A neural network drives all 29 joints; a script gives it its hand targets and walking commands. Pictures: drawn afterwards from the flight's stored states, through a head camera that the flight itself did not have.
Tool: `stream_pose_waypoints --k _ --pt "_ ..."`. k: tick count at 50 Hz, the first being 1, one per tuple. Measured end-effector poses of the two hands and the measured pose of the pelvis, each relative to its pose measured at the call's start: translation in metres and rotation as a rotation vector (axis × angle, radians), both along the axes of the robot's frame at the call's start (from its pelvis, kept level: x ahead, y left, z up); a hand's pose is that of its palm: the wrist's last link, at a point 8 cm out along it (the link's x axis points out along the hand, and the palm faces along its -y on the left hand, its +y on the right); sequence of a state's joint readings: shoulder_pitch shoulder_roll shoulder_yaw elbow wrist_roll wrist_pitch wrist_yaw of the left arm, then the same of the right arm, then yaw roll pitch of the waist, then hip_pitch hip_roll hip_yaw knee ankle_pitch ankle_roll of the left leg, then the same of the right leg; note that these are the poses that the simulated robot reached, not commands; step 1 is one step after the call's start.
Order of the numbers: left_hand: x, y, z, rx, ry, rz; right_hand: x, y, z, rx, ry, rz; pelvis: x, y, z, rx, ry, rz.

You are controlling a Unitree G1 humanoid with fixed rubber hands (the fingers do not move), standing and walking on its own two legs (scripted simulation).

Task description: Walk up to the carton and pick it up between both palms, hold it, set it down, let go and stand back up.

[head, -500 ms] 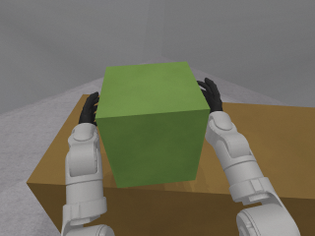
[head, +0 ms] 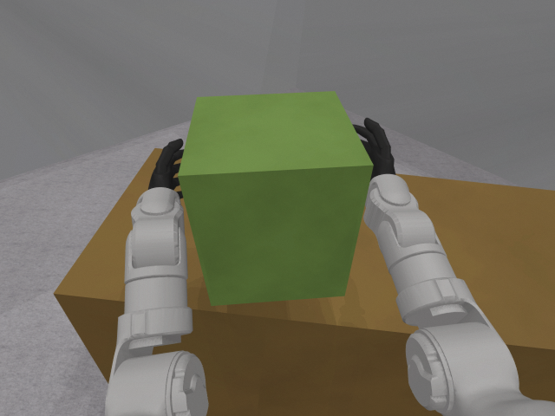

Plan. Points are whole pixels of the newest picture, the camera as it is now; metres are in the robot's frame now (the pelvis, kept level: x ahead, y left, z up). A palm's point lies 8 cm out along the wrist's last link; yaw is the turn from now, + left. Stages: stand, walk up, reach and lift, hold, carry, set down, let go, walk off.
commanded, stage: hold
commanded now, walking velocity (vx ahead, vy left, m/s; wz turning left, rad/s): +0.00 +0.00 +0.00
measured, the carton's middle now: (272, 199) +0.40 +0.02 +0.15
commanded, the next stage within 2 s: set down in 1.66 s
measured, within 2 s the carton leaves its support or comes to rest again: neither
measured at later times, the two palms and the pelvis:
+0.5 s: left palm (164, 198) +0.36 +0.17 +0.17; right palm (378, 185) +0.37 -0.13 +0.20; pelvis +0.03 +0.01 +0.00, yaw +0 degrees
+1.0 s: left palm (162, 194) +0.36 +0.17 +0.18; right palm (377, 175) +0.38 -0.13 +0.21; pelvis +0.00 +0.00 +0.00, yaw +0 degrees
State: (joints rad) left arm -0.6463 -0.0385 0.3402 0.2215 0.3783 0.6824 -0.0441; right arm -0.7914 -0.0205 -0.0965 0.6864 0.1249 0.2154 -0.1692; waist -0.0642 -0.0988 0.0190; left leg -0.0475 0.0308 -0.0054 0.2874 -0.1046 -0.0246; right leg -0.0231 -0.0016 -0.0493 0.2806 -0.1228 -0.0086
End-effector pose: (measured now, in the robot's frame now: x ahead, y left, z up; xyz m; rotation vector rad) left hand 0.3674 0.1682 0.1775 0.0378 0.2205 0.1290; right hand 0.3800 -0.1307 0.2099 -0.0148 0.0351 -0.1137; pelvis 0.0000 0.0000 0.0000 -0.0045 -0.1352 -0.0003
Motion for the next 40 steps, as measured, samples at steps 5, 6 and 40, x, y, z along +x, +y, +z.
stream_pose_waypoints --k 5,6,40 --pt "0.007 -0.001 0.006 0.000 -0.025 -0.002 0.006 -0.001 0.009 -0.003 -0.025 0.001 0.010 -0.002 0.000 -0.002 0.000 0.002" --pt "0.008 -0.001 0.007 0.000 -0.029 -0.002 0.007 -0.001 0.010 -0.005 -0.029 0.001 0.013 -0.002 0.000 -0.002 -0.003 0.002" --pt "-0.015 0.003 0.006 0.005 -0.020 -0.006 -0.017 0.003 0.002 0.006 -0.022 -0.005 -0.002 0.007 -0.001 -0.002 -0.050 -0.004"
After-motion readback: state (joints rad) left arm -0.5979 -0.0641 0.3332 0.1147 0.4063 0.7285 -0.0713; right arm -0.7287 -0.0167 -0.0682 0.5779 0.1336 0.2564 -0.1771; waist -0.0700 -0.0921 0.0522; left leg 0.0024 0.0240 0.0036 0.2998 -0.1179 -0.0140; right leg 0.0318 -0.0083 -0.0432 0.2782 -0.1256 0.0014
